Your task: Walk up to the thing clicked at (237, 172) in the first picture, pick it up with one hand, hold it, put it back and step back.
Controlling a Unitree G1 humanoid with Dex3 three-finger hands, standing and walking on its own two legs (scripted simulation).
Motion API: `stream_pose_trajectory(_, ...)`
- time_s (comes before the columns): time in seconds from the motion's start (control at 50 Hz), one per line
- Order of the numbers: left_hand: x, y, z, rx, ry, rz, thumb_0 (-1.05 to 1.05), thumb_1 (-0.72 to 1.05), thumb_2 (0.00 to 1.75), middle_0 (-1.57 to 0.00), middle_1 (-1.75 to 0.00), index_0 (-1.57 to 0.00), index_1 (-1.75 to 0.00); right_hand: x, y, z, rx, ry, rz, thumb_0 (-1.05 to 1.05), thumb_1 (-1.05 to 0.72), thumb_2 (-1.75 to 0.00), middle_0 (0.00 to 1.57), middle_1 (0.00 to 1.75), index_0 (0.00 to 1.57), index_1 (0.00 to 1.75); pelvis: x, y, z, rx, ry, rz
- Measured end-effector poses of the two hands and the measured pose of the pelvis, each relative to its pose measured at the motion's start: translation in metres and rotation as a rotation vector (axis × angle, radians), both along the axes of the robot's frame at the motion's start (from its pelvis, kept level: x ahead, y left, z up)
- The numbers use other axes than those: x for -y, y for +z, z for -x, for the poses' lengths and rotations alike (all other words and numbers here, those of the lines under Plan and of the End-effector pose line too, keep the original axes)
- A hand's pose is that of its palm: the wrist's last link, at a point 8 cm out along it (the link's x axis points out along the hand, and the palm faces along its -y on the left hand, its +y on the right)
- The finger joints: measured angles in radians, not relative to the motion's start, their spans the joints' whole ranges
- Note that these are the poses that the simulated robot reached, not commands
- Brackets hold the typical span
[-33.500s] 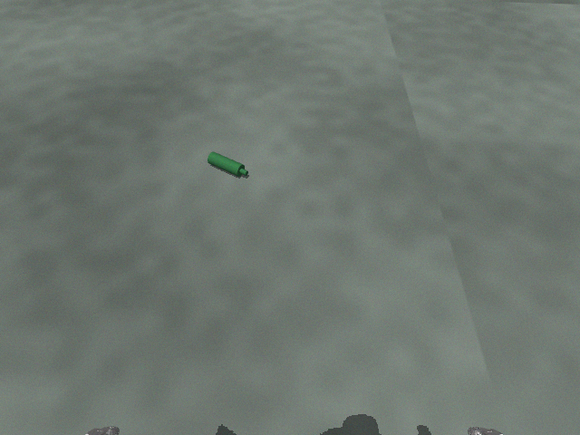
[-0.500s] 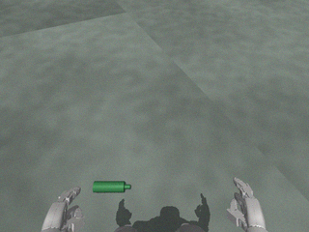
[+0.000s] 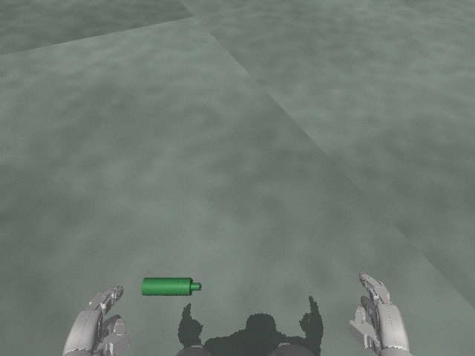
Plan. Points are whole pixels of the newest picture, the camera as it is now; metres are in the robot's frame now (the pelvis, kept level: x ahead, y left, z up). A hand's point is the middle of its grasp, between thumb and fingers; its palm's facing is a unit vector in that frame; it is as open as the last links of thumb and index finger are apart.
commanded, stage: home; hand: left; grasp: from above
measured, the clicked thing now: (171, 286) +0.44 +0.24 -0.68
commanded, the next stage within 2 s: stand in 0.18 s
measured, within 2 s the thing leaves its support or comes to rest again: neither
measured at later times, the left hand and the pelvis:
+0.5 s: hand out of the picture +0.13 +0.22 -0.09, palm faces +0.01 -0.95 -0.32, open 7.4 cm; pelvis -0.01 +0.00 +0.03, yaw -1 degrees
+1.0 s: hand out of the picture +0.05 +0.23 -0.10, palm faces +0.02 -0.95 -0.32, open 7.4 cm; pelvis -0.01 +0.00 +0.06, yaw -1 degrees
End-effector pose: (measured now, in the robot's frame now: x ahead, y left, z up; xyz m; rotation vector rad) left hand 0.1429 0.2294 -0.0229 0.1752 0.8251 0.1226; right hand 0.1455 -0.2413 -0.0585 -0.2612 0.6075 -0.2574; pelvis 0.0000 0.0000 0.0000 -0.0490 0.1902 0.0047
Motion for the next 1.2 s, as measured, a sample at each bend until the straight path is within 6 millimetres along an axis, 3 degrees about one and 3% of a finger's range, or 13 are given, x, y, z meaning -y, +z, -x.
stream_pose_trajectory(0.28, 0.0, -0.001, -0.002, 0.003, -0.001, -0.002, 0.01, 0.91, 0.9, -0.2, -0.3, -0.2, -0.3, 0.001, 0.001, -0.002, -0.002, -0.001, 0.005, 0.01, -0.9, -0.9, 0.2, 0.3, 0.2, 0.3, 0.0, 0.0, -0.002, -0.003, 0.002, 0.001)
stream_pose_trajectory(0.38, -0.015, -0.025, -0.005, -0.001, -0.036, -0.099, 0.0, 0.9, 0.9, -0.2, -0.3, -0.21, -0.3, 0.007, -0.017, 0.008, -0.263, 0.134, 0.043, 0.01, -0.9, -0.9, 0.2, 0.3, 0.2, 0.3, 0.001, 0.012, 0.008, 0.094, -0.014, -0.031)
stream_pose_trajectory(0.56, -0.041, -0.042, 0.038, -0.187, 0.024, -0.127, 0.0, 0.9, 0.9, -0.2, -0.3, -0.2, -0.3, 0.026, -0.014, 0.049, -0.443, 0.045, -0.013, 0.01, -0.9, -0.9, 0.2, 0.3, 0.2, 0.3, -0.001, 0.035, 0.008, 0.168, -0.023, -0.048)
stream_pose_trajectory(0.78, -0.045, -0.046, 0.088, -0.368, 0.078, -0.104, 0.0, 0.91, 0.9, -0.2, -0.3, -0.2, -0.3, 0.026, -0.012, 0.085, -0.569, -0.03, -0.052, 0.01, -0.91, -0.9, 0.2, 0.3, 0.2, 0.3, -0.004, 0.054, 0.004, 0.22, -0.023, -0.048)
stream_pose_trajectory(0.92, -0.045, -0.044, 0.098, -0.412, 0.088, -0.099, 0.0, 0.9, 0.9, -0.2, -0.3, -0.2, -0.3, 0.024, -0.012, 0.098, -0.61, -0.053, -0.068, 0.0, -0.91, -0.9, 0.2, 0.3, 0.2, 0.3, -0.005, 0.06, 0.006, 0.241, -0.028, -0.05)
stream_pose_trajectory(1.2, -0.048, -0.037, 0.099, -0.427, 0.084, -0.12, 0.0, 0.91, 0.9, -0.2, -0.3, -0.2, -0.3, 0.035, -0.009, 0.108, -0.63, -0.073, -0.072, 0.0, -0.91, -0.9, 0.2, 0.3, 0.2, 0.3, -0.001, 0.065, 0.01, 0.247, -0.033, -0.049)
